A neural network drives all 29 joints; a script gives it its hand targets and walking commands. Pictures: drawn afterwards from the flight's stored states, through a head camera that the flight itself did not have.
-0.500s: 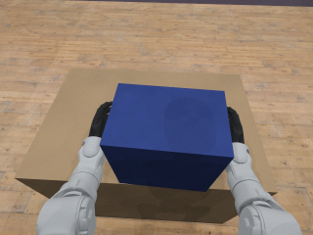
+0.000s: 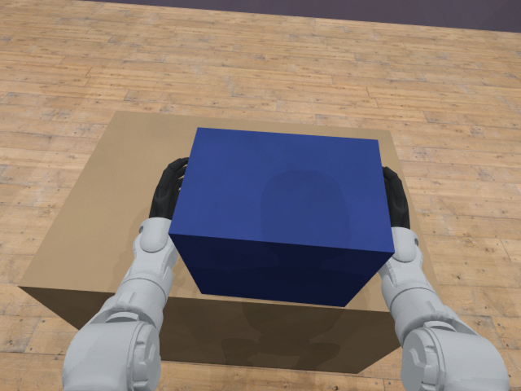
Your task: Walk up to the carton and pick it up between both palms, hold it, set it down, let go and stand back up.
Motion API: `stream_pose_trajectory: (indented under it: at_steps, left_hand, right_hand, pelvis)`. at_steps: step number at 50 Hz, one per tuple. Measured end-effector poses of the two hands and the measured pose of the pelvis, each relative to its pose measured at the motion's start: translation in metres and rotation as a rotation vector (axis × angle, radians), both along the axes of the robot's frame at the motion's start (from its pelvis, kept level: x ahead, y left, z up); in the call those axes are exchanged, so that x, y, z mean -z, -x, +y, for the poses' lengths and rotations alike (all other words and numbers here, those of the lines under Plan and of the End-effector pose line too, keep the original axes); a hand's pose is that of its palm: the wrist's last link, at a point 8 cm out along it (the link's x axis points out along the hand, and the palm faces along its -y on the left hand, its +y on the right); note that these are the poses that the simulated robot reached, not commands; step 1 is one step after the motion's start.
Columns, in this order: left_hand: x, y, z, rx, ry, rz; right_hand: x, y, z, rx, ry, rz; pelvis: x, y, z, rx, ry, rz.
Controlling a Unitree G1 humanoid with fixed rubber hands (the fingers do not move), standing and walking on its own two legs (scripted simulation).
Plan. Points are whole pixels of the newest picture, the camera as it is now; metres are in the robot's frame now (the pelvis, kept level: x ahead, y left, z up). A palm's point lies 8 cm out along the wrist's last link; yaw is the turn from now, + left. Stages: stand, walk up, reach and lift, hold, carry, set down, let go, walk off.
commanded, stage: reach and lift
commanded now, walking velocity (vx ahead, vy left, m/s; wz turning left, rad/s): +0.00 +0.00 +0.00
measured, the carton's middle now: (278, 226) +0.39 -0.01 +0.01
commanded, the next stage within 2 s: none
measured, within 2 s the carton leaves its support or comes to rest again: neither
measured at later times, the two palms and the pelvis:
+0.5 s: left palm (157, 194) +0.38 +0.18 +0.10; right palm (405, 201) +0.38 -0.19 +0.10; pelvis +0.01 -0.01 +0.00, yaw +1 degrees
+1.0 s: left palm (136, 185) +0.35 +0.19 +0.16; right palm (413, 202) +0.36 -0.18 +0.14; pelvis +0.00 +0.00 +0.00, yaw +1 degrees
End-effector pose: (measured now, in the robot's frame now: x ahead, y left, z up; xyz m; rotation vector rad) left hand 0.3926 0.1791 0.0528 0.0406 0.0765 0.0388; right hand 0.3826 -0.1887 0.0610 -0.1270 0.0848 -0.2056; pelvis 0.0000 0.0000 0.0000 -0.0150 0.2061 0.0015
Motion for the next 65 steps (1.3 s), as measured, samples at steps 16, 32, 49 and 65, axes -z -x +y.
stream_pose_trajectory:
  at_steps: [16, 32, 49, 65]
  left_hand:
    - [-0.030, 0.005, -0.005, -0.025, 0.010, -0.025]
    - [-0.070, 0.027, 0.008, -0.050, 0.019, 0.019]
    - [-0.104, 0.043, 0.009, -0.053, 0.006, 0.039]
    - [-0.123, 0.047, 0.004, -0.062, 0.005, 0.053]
  right_hand:
    - [-0.023, -0.003, -0.005, -0.023, -0.036, -0.024]
    - [-0.053, 0.009, 0.008, -0.042, -0.056, 0.029]
    - [-0.074, 0.026, 0.009, -0.040, -0.079, 0.047]
    - [-0.094, 0.027, 0.004, -0.048, -0.081, 0.061]
  pelvis:
    - [-0.003, -0.011, -0.004, -0.010, -0.005, -0.077]
    - [-0.005, -0.008, -0.005, -0.015, -0.011, -0.228]
    - [-0.004, 0.002, 0.001, -0.016, -0.010, -0.282]
    - [-0.004, 0.005, -0.004, -0.013, -0.012, -0.297]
